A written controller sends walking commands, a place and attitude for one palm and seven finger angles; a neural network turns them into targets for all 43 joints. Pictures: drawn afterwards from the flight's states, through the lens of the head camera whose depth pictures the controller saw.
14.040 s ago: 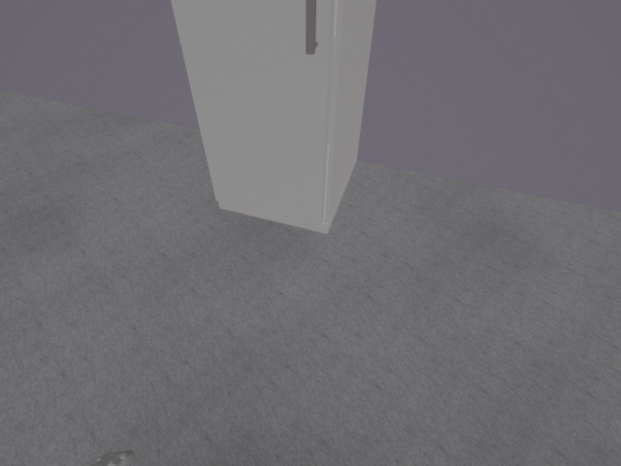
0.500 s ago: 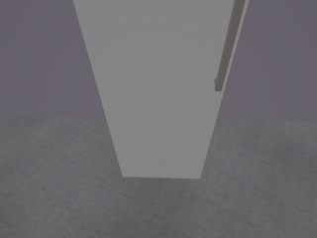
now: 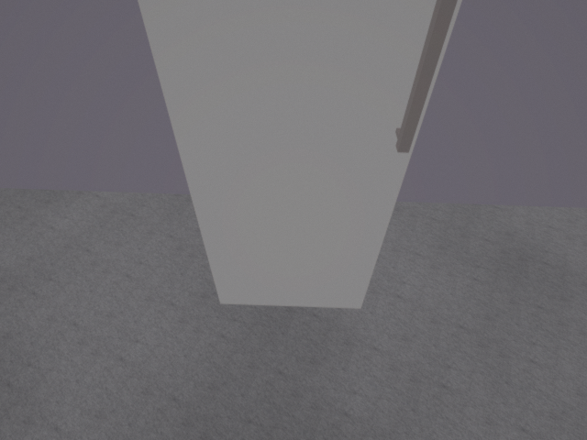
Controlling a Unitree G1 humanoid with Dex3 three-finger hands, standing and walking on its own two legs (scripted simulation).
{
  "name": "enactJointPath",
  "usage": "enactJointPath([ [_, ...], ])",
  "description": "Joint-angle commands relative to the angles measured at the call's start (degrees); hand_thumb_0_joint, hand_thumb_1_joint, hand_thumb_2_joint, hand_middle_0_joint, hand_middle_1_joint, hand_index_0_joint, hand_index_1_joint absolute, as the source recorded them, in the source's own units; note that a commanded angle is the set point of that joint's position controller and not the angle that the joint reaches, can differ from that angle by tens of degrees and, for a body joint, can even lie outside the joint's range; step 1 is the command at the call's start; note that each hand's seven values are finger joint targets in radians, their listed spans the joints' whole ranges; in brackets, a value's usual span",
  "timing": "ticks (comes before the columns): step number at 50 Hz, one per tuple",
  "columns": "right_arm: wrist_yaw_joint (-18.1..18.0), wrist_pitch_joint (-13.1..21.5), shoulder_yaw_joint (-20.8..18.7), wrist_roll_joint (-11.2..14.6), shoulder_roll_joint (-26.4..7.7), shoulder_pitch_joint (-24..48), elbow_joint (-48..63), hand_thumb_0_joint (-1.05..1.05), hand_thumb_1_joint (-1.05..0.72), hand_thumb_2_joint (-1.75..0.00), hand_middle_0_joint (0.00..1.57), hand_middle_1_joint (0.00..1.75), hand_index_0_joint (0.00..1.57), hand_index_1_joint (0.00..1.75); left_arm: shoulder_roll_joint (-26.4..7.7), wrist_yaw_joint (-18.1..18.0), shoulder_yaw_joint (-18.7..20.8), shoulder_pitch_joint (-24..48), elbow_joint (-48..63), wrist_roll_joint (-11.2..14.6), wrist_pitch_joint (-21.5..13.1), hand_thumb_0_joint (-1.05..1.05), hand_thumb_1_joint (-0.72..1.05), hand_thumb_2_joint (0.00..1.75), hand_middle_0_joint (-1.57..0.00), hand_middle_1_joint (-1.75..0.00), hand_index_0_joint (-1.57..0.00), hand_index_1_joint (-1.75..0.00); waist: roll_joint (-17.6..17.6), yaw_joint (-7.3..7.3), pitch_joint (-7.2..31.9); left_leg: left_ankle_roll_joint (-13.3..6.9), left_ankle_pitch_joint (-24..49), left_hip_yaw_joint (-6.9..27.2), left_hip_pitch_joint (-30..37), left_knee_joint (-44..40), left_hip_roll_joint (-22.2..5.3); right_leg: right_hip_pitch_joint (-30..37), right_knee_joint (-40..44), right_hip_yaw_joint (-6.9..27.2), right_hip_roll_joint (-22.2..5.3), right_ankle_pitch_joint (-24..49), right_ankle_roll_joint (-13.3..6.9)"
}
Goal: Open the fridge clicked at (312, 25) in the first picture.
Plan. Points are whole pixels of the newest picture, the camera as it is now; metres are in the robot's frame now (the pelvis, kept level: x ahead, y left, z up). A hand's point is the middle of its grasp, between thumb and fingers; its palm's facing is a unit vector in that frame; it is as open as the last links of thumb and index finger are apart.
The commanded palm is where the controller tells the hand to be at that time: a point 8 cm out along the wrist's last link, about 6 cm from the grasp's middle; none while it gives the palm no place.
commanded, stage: look again from close up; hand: right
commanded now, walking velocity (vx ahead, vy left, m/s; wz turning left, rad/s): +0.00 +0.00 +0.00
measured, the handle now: (425, 56) +0.65 -0.17 +0.23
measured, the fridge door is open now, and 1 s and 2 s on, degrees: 0 0 0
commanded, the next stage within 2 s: shuffle to correct the standing spot in 1.84 s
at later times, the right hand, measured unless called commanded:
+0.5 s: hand out of the picture +0.06 -0.17 -0.17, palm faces +0.01 +0.98 -0.21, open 7.4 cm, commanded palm none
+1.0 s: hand out of the picture +0.10 -0.17 -0.17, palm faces +0.02 +0.97 -0.22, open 7.4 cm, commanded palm none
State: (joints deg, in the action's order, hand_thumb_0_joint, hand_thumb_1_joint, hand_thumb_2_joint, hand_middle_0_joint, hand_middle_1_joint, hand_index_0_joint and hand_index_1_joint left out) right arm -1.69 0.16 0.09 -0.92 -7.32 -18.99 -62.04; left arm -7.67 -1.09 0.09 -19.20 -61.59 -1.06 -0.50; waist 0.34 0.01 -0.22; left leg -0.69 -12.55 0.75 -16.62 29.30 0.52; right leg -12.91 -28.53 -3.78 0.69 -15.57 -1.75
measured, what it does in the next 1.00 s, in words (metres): shifts its weight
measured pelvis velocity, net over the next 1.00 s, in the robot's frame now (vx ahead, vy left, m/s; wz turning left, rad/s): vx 0.07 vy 0.01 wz -0.01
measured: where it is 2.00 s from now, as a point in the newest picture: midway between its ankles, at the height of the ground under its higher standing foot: outside the picture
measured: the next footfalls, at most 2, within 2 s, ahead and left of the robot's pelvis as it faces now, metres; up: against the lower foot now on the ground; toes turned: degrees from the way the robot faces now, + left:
none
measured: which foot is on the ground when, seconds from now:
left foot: down 0.00-1.00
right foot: down 0.00-1.00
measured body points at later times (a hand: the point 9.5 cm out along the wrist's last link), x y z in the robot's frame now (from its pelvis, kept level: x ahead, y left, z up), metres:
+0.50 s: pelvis +0.05 +0.00 +0.00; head +0.07 +0.01 +0.45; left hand +0.05 +0.22 -0.16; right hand +0.06 -0.22 -0.15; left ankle +0.03 +0.11 -0.74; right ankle +0.00 -0.10 -0.74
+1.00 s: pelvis +0.07 +0.01 +0.00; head +0.09 +0.02 +0.45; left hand +0.08 +0.24 -0.16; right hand +0.10 -0.22 -0.15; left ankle +0.03 +0.11 -0.74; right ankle +0.00 -0.10 -0.74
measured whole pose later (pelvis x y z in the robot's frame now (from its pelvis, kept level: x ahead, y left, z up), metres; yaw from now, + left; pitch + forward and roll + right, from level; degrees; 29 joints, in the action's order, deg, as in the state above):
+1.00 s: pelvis +0.07 +0.01 +0.00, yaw +0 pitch +0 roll +0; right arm -2.2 1.2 -0.1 -0.5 -9.8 -12.9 -62.5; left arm -9.2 -2.1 -0.5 -14.4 -64.4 -0.7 -1.2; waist -0.1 0.2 -1.9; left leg -1.7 -17.8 0.0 -10.0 27.8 1.3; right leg -5.2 -24.2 -2.9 0.0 -19.1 -0.3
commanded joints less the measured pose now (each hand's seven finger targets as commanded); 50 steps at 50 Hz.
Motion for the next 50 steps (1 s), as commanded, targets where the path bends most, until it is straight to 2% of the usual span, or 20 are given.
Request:
enactJointPath([
  [1, -0.1, 1.16, -0.81, -0.06, -6.27, -1.97, 2.46, 0.0, -0.9, -0.9, 0.2, 0.3, 0.2, 0.3, -4.73, -0.61, 0.7, -3.26, 1.5, 0.16, -1.18, 0.0, 0.9, 0.9, -0.2, -0.3, -0.2, -0.3, -1.05, 0.18, -5.47, -2.26, -5.49, 7.17, -0.44, -7.06, -4.62, -4.29, 9.44, 7.6, -6.23, -6.46, -1.22],
  [4, -0.15, 1.46, -0.71, -0.05, -6.3, -2.05, 1.95, 0.0, -0.9, -0.9, 0.2, 0.3, 0.2, 0.3, -4.89, -0.71, 0.63, -2.87, 1.35, 0.33, -1.43, 0.0, 0.9, 0.9, -0.2, -0.3, -0.2, -0.3, -0.32, 0.14, -3.93, -2.24, -2.14, 6.95, 1.06, -6.95, -5.16, -2.71, 8.48, 6.84, -6.22, -2.4, -1.12],
  [7, -0.16, 1.59, -0.61, 0.13, -6.39, -1.88, 1.42, 0.0, -0.9, -0.9, 0.2, 0.3, 0.2, 0.3, -5.15, -0.89, 0.43, -2.55, 0.99, 0.38, -1.69, 0.0, 0.9, 0.9, -0.2, -0.3, -0.2, -0.3, -1.1, 0.15, -2.73, -2.25, 1.67, 6.58, 2.32, -6.31, -5.29, -0.85, 8.2, 6.32, -6.36, 1.72, -0.92],
  [14, -0.26, 1.53, -0.48, 0.07, -6.84, -1.16, 0.92, 0.0, -0.9, -0.9, 0.2, 0.3, 0.2, 0.3, -5.84, -1.07, 0.29, -1.71, 0.33, 0.48, -1.74, 0.0, 0.9, 0.9, -0.2, -0.3, -0.2, -0.3, -0.5, 0.02, -3.1, -2.06, 7.47, 5.7, 3.73, -4.94, -5.31, 0.58, 7.58, 5.82, -6.86, 6.84, -0.9],
  [17, -0.31, 1.61, -0.48, 0.13, -7.07, -0.88, 0.86, 0.0, -0.9, -0.9, 0.2, 0.3, 0.2, 0.3, -5.9, -1.14, 0.31, -1.49, 0.02, 0.48, -1.73, 0.0, 0.9, 0.9, -0.2, -0.3, -0.2, -0.3, 0.72, 0.06, -2.25, -2.12, 9.66, 5.75, 4.61, -4.83, -5.57, 1.65, 7.3, 5.49, -6.78, 8.33, -0.78],
  [24, -0.53, 1.79, -0.72, 0.21, -8.06, 0.22, 1.12, 0.0, -0.9, -0.9, 0.2, 0.3, 0.2, 0.3, -6.49, -1.29, 0.42, -1.03, -0.7, 0.45, -1.77, 0.0, 0.9, 0.9, -0.2, -0.3, -0.2, -0.3, 0.46, 0.1, -0.91, -2.38, 16.74, 5.37, 6.3, -3.49, -5.94, 4.1, 6.2, 4.89, -6.99, 14.86, -0.5],
  [27, -0.54, 1.67, -0.84, 0.28, -8.36, 0.92, 1.26, 0.0, -0.9, -0.9, 0.2, 0.3, 0.2, 0.3, -6.65, -1.4, 0.39, -0.74, -0.98, 0.38, -1.75, 0.0, 0.9, 0.9, -0.2, -0.3, -0.2, -0.3, -0.66, -0.02, -0.89, -2.34, 16.86, 4.88, 6.72, -3.23, -5.98, 4.66, 6.53, 4.77, -7.19, 16.34, -0.46],
  [28, -0.58, 1.7, -0.9, 0.21, -8.41, 1.08, 1.32, 0.0, -0.9, -0.9, 0.2, 0.3, 0.2, 0.3, -6.55, -1.4, 0.43, -0.63, -1.02, 0.44, -1.7, 0.0, 0.9, 0.9, -0.2, -0.3, -0.2, -0.3, 0.2, 0.03, -1.02, -2.43, 17.53, 4.95, 6.86, -3.11, -5.79, 4.63, 6.29, 4.93, -7.17, 16.85, -0.44],
  [40, -0.69, 1.66, -1.26, 0.31, -9.28, 2.42, 1.63, 0.0, -0.9, -0.9, 0.2, 0.3, 0.2, 0.3, -7.33, -1.66, 0.6, 0.08, -1.39, 0.3, -1.57, 0.0, 0.9, 0.9, -0.2, -0.3, -0.2, -0.3, -0.77, 0.04, 0.43, -2.69, 21.5, 4.57, 8.47, -2.87, -6.27, 6.99, 6.11, 4.7, -7.34, 20.55, -0.19],
  [43, -0.69, 1.63, -1.24, 0.23, -9.34, 2.62, 1.7, 0.0, -0.9, -0.9, 0.2, 0.3, 0.2, 0.3, -7.3, -1.62, 0.6, 0.38, -1.5, 0.33, -1.41, 0.0, 0.9, 0.9, -0.2, -0.3, -0.2, -0.3, -0.02, -0.01, -0.75, -2.74, 21.04, 4.69, 8.19, -3.4, -6.26, 6.48, 6.28, 4.74, -7.26, 18.74, -0.08],
  [50, -0.72, 1.64, -1.3, 0.28, -9.38, 2.51, 1.5, 0.0, -0.9, -0.9, 0.2, 0.3, 0.2, 0.3, -7.41, -1.68, 0.55, 0.35, -1.82, 0.32, -1.4, 0.0, 0.9, 0.9, -0.2, -0.3, -0.2, -0.3, -0.13, 0.07, -0.76, -2.81, 20.63, 4.79, 8.31, -4.0, -6.44, 7.0, 6.81, 4.81, -7.35, 18.23, -0.02],
])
